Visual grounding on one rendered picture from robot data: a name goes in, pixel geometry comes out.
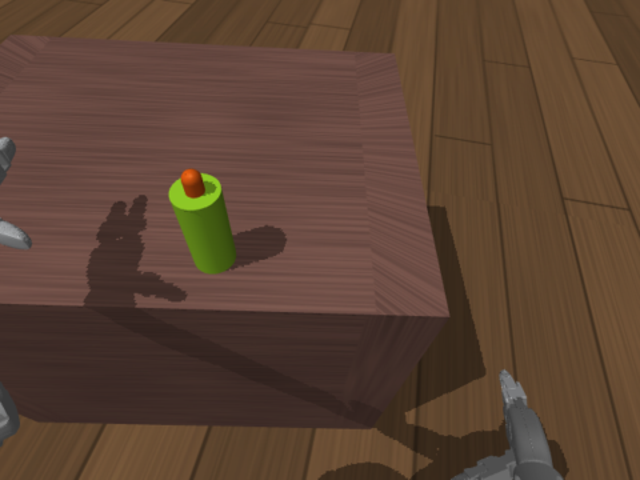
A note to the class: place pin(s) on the left robot hand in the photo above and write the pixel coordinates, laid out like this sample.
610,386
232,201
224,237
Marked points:
10,235

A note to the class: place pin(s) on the left robot arm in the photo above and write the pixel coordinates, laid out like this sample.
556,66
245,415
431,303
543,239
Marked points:
9,418

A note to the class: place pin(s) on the bottle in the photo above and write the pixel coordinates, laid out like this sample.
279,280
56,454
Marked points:
199,205

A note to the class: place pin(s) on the right robot hand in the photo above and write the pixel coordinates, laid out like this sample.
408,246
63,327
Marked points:
524,432

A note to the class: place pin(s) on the right robot arm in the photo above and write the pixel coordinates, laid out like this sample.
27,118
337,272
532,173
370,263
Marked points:
535,471

